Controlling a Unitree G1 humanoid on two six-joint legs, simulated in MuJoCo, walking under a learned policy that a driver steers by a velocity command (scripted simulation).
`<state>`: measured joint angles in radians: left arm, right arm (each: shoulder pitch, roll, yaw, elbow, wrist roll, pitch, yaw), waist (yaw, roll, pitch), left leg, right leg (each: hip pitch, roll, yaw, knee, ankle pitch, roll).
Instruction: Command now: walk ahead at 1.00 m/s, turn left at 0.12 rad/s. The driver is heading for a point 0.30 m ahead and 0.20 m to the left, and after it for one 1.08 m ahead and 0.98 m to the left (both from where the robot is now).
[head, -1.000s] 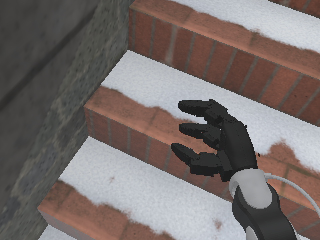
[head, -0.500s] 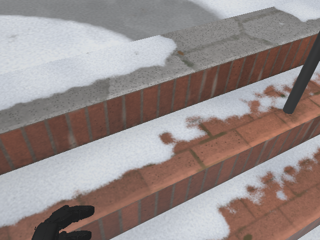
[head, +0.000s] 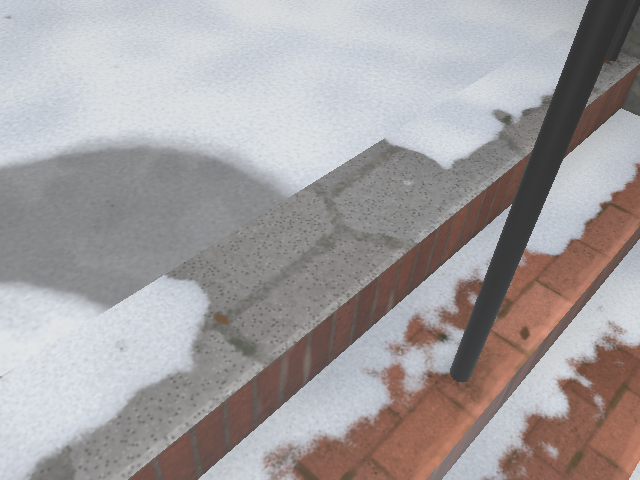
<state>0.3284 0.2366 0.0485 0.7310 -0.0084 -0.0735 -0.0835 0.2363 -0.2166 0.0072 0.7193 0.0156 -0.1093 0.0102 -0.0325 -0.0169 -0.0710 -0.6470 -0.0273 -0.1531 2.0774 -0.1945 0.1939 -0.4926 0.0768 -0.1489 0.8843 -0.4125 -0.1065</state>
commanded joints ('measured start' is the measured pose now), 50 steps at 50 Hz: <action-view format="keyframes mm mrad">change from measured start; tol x64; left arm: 1 -6 -166 -68 75 52 -41 -21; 30 -691 -169 -232 -555 77 -105 66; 35 406 376 52 -156 -11 -69 123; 50 -43 211 31 109 18 -62 134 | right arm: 1 49 136 64 -58 55 20 22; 50 -216 -80 -37 -286 35 106 63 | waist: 1 -78 39 81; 29 61 -22 209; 34 533 226 -568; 36 264 -570 -439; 50 -34 14 126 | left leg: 1 -391 0 -36 229 -76 -1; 14 102 -96 381 -784 -411 -44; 17 601 65 -572 -1630 -215 197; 30 -117 36 -244 -2081 -15 72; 34 273 64 -274 -1222 1619 -28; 35 54 -96 -177 -789 409 -2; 38 -445 -64 -36 125 -37 -6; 50 -21 130 245 -1038 133 -61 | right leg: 1 85 -309 363 -464 275 -80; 8 -167 -224 -66 -743 426 100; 15 534 -382 -29 -111 2215 -64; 17 -191 2 184 668 283 57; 23 -811 -51 216 1502 101 17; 29 -745 -193 98 907 -33 77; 31 280 -67 -158 489 130 91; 36 767 -501 1400 -618 -408 -172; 50 353 -285 -148 -744 452 55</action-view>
